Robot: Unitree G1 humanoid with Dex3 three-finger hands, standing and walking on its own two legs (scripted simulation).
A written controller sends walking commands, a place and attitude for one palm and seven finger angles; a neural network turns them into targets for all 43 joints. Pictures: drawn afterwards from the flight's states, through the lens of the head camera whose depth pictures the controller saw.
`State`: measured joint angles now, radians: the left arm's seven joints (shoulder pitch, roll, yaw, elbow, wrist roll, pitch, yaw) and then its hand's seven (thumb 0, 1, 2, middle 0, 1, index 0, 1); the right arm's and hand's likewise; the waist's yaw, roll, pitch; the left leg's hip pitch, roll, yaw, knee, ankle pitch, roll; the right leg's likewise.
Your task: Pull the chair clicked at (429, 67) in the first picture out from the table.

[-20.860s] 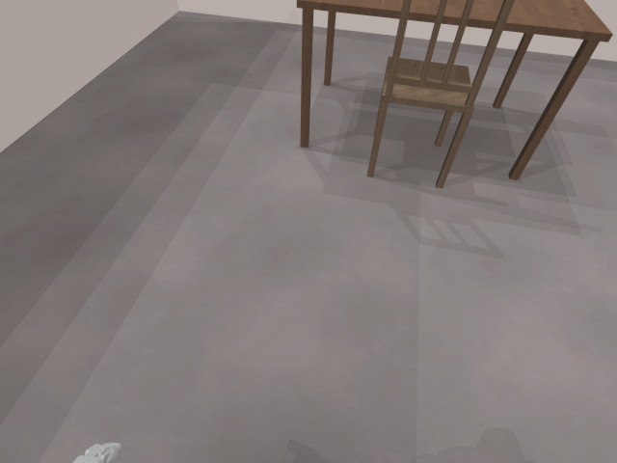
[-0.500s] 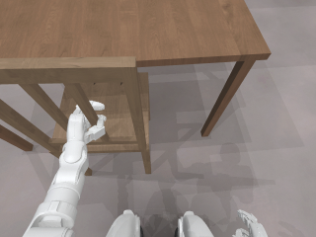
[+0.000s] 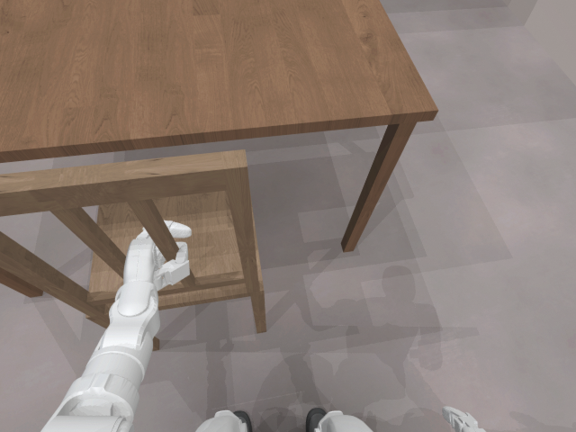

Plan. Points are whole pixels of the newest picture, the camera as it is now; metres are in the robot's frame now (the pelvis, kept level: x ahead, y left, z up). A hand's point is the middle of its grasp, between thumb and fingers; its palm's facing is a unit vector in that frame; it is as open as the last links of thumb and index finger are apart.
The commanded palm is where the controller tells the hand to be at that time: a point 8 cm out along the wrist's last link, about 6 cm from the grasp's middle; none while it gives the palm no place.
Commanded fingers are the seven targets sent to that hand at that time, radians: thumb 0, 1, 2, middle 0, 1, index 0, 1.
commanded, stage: step backward, pulling the chair out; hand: left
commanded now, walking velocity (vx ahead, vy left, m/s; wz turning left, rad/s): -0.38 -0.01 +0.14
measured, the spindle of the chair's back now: (112, 256) +0.38 +0.27 -0.07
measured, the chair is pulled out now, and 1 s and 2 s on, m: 0.08 0.15 0.15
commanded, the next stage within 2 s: none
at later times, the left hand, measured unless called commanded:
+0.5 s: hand (196, 300) +0.31 +0.13 -0.06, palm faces +0.05 -0.98 -0.18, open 5.2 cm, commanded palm +0.29 +0.18 -0.06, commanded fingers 0.00 0.90 0.90 -0.50 -1.45 -0.50 -1.45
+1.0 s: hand (196, 300) +0.30 +0.13 -0.06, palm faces +0.06 -0.98 -0.19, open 5.2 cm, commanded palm +0.29 +0.18 -0.06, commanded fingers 0.00 0.90 0.90 -0.50 -1.45 -0.50 -1.45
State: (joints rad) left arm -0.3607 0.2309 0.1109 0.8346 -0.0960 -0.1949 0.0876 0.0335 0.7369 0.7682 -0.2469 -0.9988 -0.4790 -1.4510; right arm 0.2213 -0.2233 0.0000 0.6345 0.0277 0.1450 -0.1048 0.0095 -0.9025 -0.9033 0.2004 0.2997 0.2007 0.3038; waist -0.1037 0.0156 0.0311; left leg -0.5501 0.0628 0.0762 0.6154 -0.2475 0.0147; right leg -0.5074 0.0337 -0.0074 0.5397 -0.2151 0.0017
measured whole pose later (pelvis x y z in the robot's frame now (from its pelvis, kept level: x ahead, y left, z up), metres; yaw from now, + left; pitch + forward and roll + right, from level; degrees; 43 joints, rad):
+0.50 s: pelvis -0.05 -0.01 +0.00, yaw +2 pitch +6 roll -1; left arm -0.42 0.19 0.02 0.96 -0.08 -0.21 0.12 0.02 0.70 0.78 -0.26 -1.07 -0.50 -1.45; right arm 0.19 -0.26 0.00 0.68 0.06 0.10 -0.13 0.01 -0.90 -0.90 0.20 0.30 0.20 0.30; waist -0.08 0.03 0.09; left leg -0.50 0.05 0.05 0.56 -0.15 0.01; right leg -0.47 0.02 -0.03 0.53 -0.16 -0.01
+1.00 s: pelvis -0.05 -0.02 +0.00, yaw +2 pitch +5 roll -1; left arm -0.44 0.18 0.02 0.98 -0.08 -0.21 0.11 0.03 0.69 0.80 -0.26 -1.09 -0.50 -1.45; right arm 0.18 -0.24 0.00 0.70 0.05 0.07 -0.13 0.01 -0.90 -0.90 0.20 0.30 0.20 0.30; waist -0.07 0.03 0.09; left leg -0.51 0.05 0.05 0.58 -0.16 0.00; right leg -0.48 0.02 -0.03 0.56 -0.18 -0.02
